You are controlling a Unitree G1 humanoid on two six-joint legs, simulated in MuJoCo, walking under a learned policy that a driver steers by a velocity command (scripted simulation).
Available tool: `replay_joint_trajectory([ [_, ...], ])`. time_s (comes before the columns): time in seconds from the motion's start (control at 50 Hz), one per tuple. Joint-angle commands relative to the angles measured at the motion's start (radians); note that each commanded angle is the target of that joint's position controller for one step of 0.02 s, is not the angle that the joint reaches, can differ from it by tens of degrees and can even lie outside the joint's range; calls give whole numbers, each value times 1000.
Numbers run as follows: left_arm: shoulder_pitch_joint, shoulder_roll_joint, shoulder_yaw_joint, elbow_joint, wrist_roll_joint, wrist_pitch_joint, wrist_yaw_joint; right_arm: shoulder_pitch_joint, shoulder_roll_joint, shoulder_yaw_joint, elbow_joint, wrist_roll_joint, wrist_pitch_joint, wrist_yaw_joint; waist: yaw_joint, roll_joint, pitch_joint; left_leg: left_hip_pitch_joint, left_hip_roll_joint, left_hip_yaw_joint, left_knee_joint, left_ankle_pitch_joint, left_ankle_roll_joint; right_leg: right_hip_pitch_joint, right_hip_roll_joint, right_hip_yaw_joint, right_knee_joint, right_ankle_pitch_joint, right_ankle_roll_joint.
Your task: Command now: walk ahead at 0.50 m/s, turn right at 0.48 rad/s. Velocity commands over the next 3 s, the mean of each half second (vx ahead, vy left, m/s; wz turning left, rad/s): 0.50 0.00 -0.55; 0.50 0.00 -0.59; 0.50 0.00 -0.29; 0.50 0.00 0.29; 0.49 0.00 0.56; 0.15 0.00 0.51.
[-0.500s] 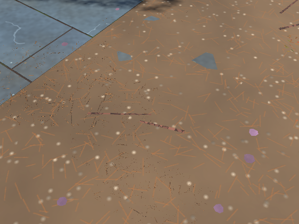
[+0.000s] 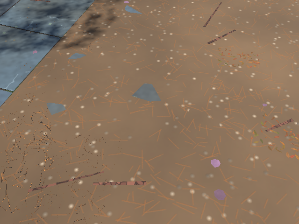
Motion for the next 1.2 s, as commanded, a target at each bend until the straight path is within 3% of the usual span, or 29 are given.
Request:
replay_joint_trajectory([
  [0.02,-77,11,-9,-79,5,-9,-21,-61,-160,-38,-60,9,-12,-12,8,81,65,-53,287,-56,-130,268,139,22,-9,-28,-129,89,-16],
  [0.08,-143,23,-9,-120,4,-8,-36,-26,-179,-48,-32,27,8,-13,-10,82,85,55,315,-24,-84,319,123,-7,3,-62,-203,21,-51],
  [0.12,-143,40,-1,-140,4,-6,-44,-30,-201,-55,-25,37,23,-15,10,100,65,108,323,2,-2,529,104,37,40,-107,-228,-68,-85],
  [0.16,-33,84,26,-129,-1,0,-42,-49,-229,-61,-28,46,41,-19,83,133,-24,121,310,28,200,869,78,211,121,-172,-224,-166,-130],
  [0.18,113,130,55,-95,-5,1,-34,-68,-227,-57,-33,52,48,-20,168,119,-101,59,273,56,402,899,46,419,172,-186,-286,-125,-165],
  [0.2,277,215,93,-53,-6,11,-14,-52,-197,-43,-45,35,42,-24,234,42,-190,-163,231,57,693,645,-6,722,123,-47,-315,-93,-214],
  [0.22,247,329,109,-60,-13,8,-4,33,-41,2,-99,-6,17,-14,103,-238,-242,-620,20,-23,1054,-303,-80,1013,-134,529,-416,-251,-398],
  [0.24,267,263,84,-100,0,-12,-12,-49,-101,3,-109,28,-24,-3,165,-108,-387,-729,-16,-281,1167,-388,-63,1085,-217,806,-577,-382,-449],
  [0.26,239,199,67,-92,7,-29,-16,-149,-151,-10,-138,67,-45,6,182,-52,-255,-817,33,-297,1154,-294,-37,1015,-200,676,-607,-322,-395],
  [0.28,188,168,59,-96,0,-38,-15,-166,-143,-5,-139,57,-58,1,143,6,-166,-796,79,-293,1071,-205,-18,877,-156,549,-598,-236,-359],
  [0.3,116,130,48,-109,0,-40,-12,-163,-147,-10,-125,28,-60,-7,99,35,-110,-729,112,-294,981,-150,-21,738,-117,448,-597,-124,-331],
  [0.32,73,100,37,-129,13,-41,-6,-144,-158,-18,-117,15,-51,-9,63,20,-94,-651,133,-302,930,-110,-25,644,-88,384,-614,-31,-320],
  [0.4,90,132,44,-134,11,-45,17,-167,-111,-9,-132,1,-12,-7,42,25,-55,-587,120,-265,741,-15,-78,489,-40,264,-657,144,-318],
  [0.5,160,150,50,-117,1,-29,38,-350,-69,14,-177,12,-16,10,115,-27,-17,-494,42,-242,369,303,-101,419,36,195,-641,10,-240],
  [0.6,215,141,51,-99,-4,-15,44,-389,-123,-2,-196,27,-36,31,118,-55,-17,-452,21,-288,245,244,-66,539,-22,333,-528,-68,-214],
  [0.64,192,135,51,-107,0,-9,45,-305,-144,-15,-175,28,-46,29,66,-83,-36,-347,17,-271,210,181,-29,552,-19,364,-452,-20,-191],
  [0.66,183,104,41,-116,4,-10,43,-207,-170,-30,-151,19,-51,23,16,-73,-96,-191,35,-271,190,180,2,524,30,336,-344,31,-161],
  [0.68,185,46,18,-136,18,-12,38,-61,-221,-44,-138,1,-53,15,-45,20,-235,61,191,-418,211,113,64,413,91,259,-78,-77,-124],
  [0.7,325,-13,-1,-167,-10,-22,38,27,-299,-63,-103,-9,-39,18,14,361,-359,377,413,-885,117,-122,228,59,230,128,248,-524,-56],
  [0.72,322,90,13,-144,-22,-23,41,11,-209,-44,-111,16,-34,24,-4,301,-305,353,436,-998,60,-351,223,-76,149,147,390,-537,-43],
  [0.74,217,149,30,-153,-16,-18,41,-33,-147,-27,-122,20,-28,19,-30,202,-175,237,393,-840,46,-327,179,-109,114,131,427,-444,-36],
  [0.78,125,134,35,-178,6,-13,39,-109,-107,-11,-116,7,-16,15,-3,122,-49,30,313,-606,17,-71,146,-65,53,94,371,-323,-25],
  [0.82,136,96,33,-185,-6,-5,28,-124,-92,-5,-102,3,-20,12,28,166,-28,-60,270,-476,-28,37,135,3,15,78,315,-280,-25],
  [0.88,100,51,22,-213,-3,9,23,-113,-122,-15,-75,14,-29,10,33,143,-6,-83,281,-370,-79,143,164,-27,-4,56,229,-239,-11],
  [1.02,-66,20,2,-258,1,-7,-12,-82,-181,-28,-31,19,-9,1,-19,103,28,-31,256,-127,-88,303,130,12,12,-29,-119,57,-18],
  [1.1,-146,20,0,-300,0,-10,-29,-16,-213,-34,9,41,11,6,-29,102,58,56,298,-93,-53,409,119,53,49,-70,-240,-27,-64],
  [1.14,-104,54,17,-300,10,-9,-29,-17,-244,-41,19,52,21,4,21,133,17,98,308,-68,56,721,107,164,106,-110,-273,-125,-106],
  [1.18,155,135,64,-226,12,-3,-15,-27,-233,-30,27,52,30,-2,174,119,-127,-5,258,-7,383,860,61,557,175,-136,-365,-51,-164],
  [1.2,316,219,89,-192,11,8,5,-14,-170,-2,3,17,23,-3,224,-9,-246,-269,210,2,704,461,20,883,1,105,-326,15,-219],
])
